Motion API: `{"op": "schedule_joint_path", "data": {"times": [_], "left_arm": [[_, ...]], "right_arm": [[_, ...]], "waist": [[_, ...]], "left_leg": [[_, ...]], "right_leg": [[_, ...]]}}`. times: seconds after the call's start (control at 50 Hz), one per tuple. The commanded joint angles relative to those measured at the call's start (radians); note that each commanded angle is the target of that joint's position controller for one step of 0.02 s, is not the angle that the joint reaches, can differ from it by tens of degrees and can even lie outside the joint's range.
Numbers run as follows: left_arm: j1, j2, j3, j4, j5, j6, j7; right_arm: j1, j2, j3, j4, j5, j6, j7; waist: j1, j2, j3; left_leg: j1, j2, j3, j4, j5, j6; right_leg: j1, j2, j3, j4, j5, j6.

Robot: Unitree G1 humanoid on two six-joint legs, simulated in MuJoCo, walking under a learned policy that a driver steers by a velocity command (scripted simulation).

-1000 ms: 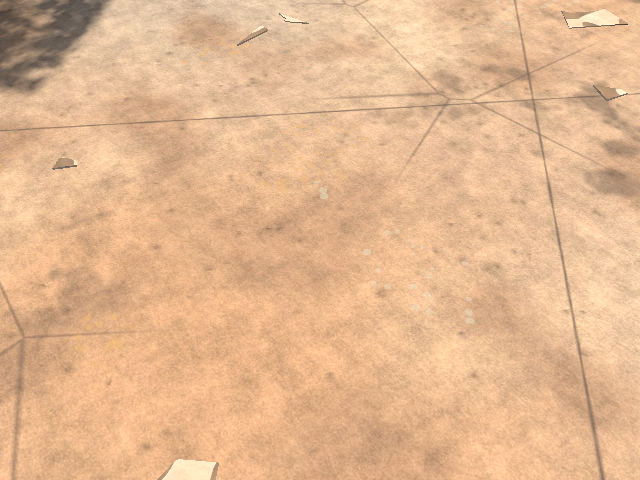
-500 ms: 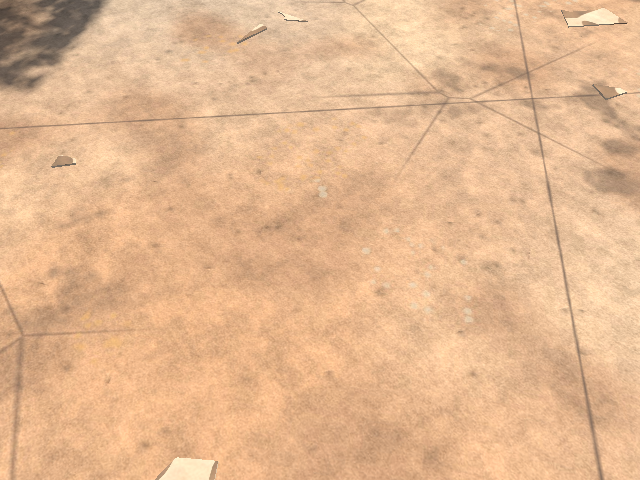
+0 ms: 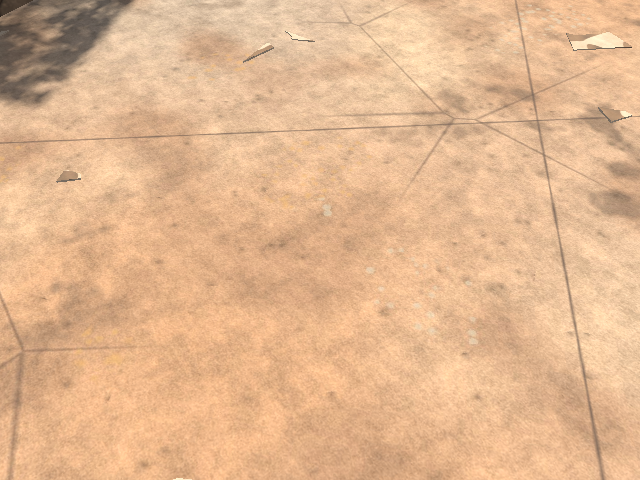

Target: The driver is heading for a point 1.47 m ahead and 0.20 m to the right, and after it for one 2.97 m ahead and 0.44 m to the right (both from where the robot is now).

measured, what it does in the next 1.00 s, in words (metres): walks ahead: right foot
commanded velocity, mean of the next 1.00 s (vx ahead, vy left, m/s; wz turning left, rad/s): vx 0.43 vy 0.00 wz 0.00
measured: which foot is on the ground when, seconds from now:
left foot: down 0.00-0.62, up 0.64-1.00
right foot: down 0.00-0.12, up 0.14-0.58, down 0.60-1.00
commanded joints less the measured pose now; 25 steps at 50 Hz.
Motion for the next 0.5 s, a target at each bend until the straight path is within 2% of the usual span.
{"op": "schedule_joint_path", "data": {"times": [0.02, 0.04, 0.06, 0.08, 0.1, 0.12, 0.14, 0.16, 0.18, 0.2, 0.22, 0.24, 0.26, 0.3, 0.36, 0.4, 0.46, 0.5], "left_arm": [[0.098, 0.189, 0.047, -0.020, -0.007, -0.029, 0.000], [0.075, 0.178, 0.045, -0.031, -0.004, -0.038, -0.005], [0.045, 0.168, 0.043, -0.043, -0.008, -0.042, -0.011], [0.005, 0.165, 0.041, -0.053, -0.014, -0.039, -0.016], [-0.016, 0.167, 0.041, -0.064, -0.015, -0.037, -0.020], [-0.050, 0.169, 0.039, -0.082, -0.011, -0.042, -0.022], [-0.088, 0.116, 0.024, -0.114, -0.005, -0.053, -0.024], [-0.085, 0.051, 0.010, -0.146, -0.013, -0.073, -0.022], [-0.104, 0.092, 0.021, -0.151, -0.033, -0.087, -0.028], [-0.119, 0.104, 0.022, -0.154, -0.037, -0.095, -0.038], [-0.123, 0.108, 0.027, -0.149, -0.028, -0.099, -0.039], [-0.134, 0.128, 0.040, -0.149, -0.015, -0.098, -0.040], [-0.133, 0.137, 0.048, -0.147, -0.011, -0.092, -0.044], [-0.150, 0.105, 0.047, -0.150, -0.010, -0.075, -0.054], [-0.301, 0.075, 0.032, -0.214, -0.002, -0.066, -0.056], [-0.405, 0.066, 0.021, -0.252, -0.004, -0.070, -0.063], [-0.495, 0.085, 0.016, -0.285, -0.011, -0.073, -0.078], [-0.528, 0.099, 0.016, -0.306, -0.013, -0.078, -0.090]], "right_arm": [[-0.113, -0.049, -0.006, -0.091, 0.008, -0.057, 0.023], [-0.113, -0.050, -0.007, -0.102, 0.015, -0.070, 0.031], [-0.093, -0.055, -0.009, -0.102, 0.022, -0.080, 0.036], [-0.031, -0.056, -0.013, -0.081, 0.026, -0.088, 0.039], [0.069, -0.067, -0.026, -0.033, 0.022, -0.089, 0.039], [0.192, -0.101, -0.046, 0.006, 0.013, -0.086, 0.039], [0.350, -0.200, -0.076, 0.029, 0.010, -0.087, 0.033], [0.441, -0.244, -0.074, 0.035, 0.000, -0.100, 0.047], [0.330, -0.170, -0.045, 0.011, -0.009, -0.113, 0.044], [0.236, -0.122, -0.029, -0.022, -0.007, -0.119, 0.046], [0.171, -0.110, -0.019, -0.045, -0.010, -0.117, 0.052], [0.147, -0.099, -0.011, -0.057, -0.012, -0.113, 0.056], [0.159, -0.075, -0.001, -0.054, -0.016, -0.105, 0.055], [0.215, -0.081, 0.003, -0.043, -0.019, -0.094, 0.043], [0.227, -0.127, 0.000, -0.057, -0.024, -0.086, 0.022], [0.230, -0.145, -0.003, -0.071, -0.024, -0.082, 0.014], [0.278, -0.162, -0.012, -0.065, -0.010, -0.082, 0.011], [0.286, -0.161, -0.017, -0.060, -0.002, -0.079, 0.011]], "waist": [[0.033, -0.174, 0.227], [0.019, -0.166, 0.235], [-0.003, -0.150, 0.226], [-0.044, -0.130, 0.204], [-0.078, -0.105, 0.159], [-0.129, -0.061, 0.106], [-0.182, 0.187, 0.042], [-0.180, 0.351, -0.035], [-0.115, 0.192, 0.034], [-0.082, 0.120, 0.081], [-0.054, 0.065, 0.093], [-0.039, 0.056, 0.109], [-0.031, 0.071, 0.102], [-0.029, 0.081, 0.099], [-0.044, 0.058, 0.135], [-0.065, 0.071, 0.150], [-0.081, 0.084, 0.168], [-0.070, 0.085, 0.175]], "left_leg": [[-0.251, 0.022, 0.023, 0.183, -0.031, 0.038], [-0.267, 0.040, 0.006, 0.172, -0.071, 0.052], [-0.225, 0.043, 0.012, 0.088, -0.087, 0.063], [-0.082, 0.021, 0.047, -0.051, -0.030, 0.067], [0.119, -0.033, 0.092, -0.126, 0.076, 0.053], [0.291, -0.026, 0.041, -0.146, 0.135, 0.054], [0.453, 0.185, -0.304, -0.312, 0.043, 0.137], [0.549, 0.377, -0.745, -0.485, -0.009, 0.265], [0.490, 0.403, -0.727, -0.470, -0.050, 0.259], [0.430, 0.362, -0.585, -0.463, -0.024, 0.219], [0.381, 0.314, -0.457, -0.479, 0.037, 0.185], [0.344, 0.273, -0.353, -0.489, 0.147, 0.158], [0.321, 0.231, -0.266, -0.496, 0.240, 0.134], [0.310, 0.203, -0.181, -0.504, 0.385, 0.132], [0.270, 0.202, -0.130, -0.535, 0.452, 0.147], [0.230, 0.185, -0.093, -0.558, 0.438, 0.141], [0.261, 0.209, -0.071, -0.572, 0.424, 0.142], [0.337, 0.237, -0.059, -0.543, 0.476, 0.131]], "right_leg": [[-0.095, -0.329, 0.453, -0.382, -0.410, -0.223], [-0.079, -0.333, 0.445, -0.367, -0.331, -0.219], [-0.072, -0.305, 0.385, -0.336, -0.253, -0.192], [-0.120, -0.252, 0.294, -0.290, -0.190, -0.153], [-0.200, -0.187, 0.209, -0.220, -0.101, -0.122], [-0.282, -0.129, 0.131, -0.071, 0.097, -0.088], [-0.445, -0.006, -0.026, 0.321, 0.162, -0.015], [-0.615, 0.082, 0.029, 0.604, -0.128, -0.003], [-0.706, 0.005, 0.121, 0.766, -0.103, -0.033], [-0.732, -0.042, 0.124, 0.796, 0.003, -0.062], [-0.717, -0.081, 0.106, 0.759, 0.100, -0.075], [-0.689, -0.107, 0.092, 0.694, 0.162, -0.076], [-0.643, -0.119, 0.074, 0.650, 0.198, -0.070], [-0.630, -0.119, 0.036, 0.591, 0.231, -0.045], [-0.655, -0.113, 0.013, 0.392, 0.314, -0.007], [-0.595, -0.084, -0.015, 0.227, 0.393, 0.002], [-0.539, -0.055, -0.033, 0.097, 0.440, -0.010], [-0.537, -0.049, -0.022, 0.038, 0.428, -0.038]]}}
